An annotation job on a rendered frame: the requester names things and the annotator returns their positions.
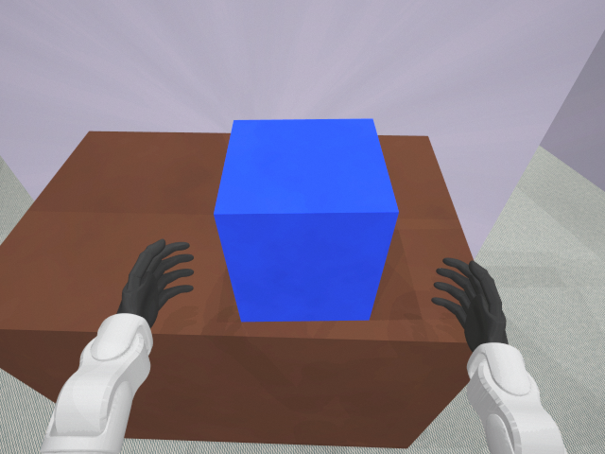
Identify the left robot forearm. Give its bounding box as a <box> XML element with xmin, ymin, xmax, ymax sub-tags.
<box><xmin>40</xmin><ymin>313</ymin><xmax>153</xmax><ymax>454</ymax></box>

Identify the robot right hand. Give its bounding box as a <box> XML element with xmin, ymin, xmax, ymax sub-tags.
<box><xmin>431</xmin><ymin>258</ymin><xmax>509</xmax><ymax>352</ymax></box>

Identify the pedestal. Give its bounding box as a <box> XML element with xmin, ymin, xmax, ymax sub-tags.
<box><xmin>0</xmin><ymin>131</ymin><xmax>474</xmax><ymax>448</ymax></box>

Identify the right robot forearm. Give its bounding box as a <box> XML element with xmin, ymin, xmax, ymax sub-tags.
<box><xmin>467</xmin><ymin>342</ymin><xmax>567</xmax><ymax>454</ymax></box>

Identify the carton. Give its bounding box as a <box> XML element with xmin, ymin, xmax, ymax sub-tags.
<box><xmin>214</xmin><ymin>118</ymin><xmax>399</xmax><ymax>322</ymax></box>

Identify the robot left hand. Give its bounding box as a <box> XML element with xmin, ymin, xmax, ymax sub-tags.
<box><xmin>116</xmin><ymin>239</ymin><xmax>194</xmax><ymax>328</ymax></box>

